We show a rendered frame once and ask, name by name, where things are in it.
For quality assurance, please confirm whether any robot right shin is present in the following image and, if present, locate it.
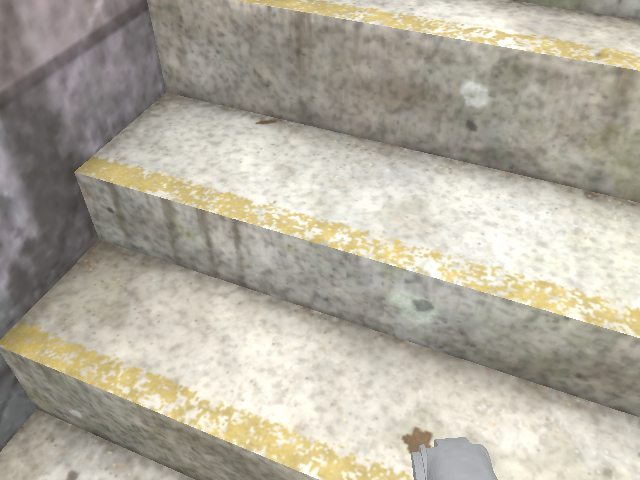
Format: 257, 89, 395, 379
475, 444, 493, 468

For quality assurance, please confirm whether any right robot thigh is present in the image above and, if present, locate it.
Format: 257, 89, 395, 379
411, 437, 498, 480

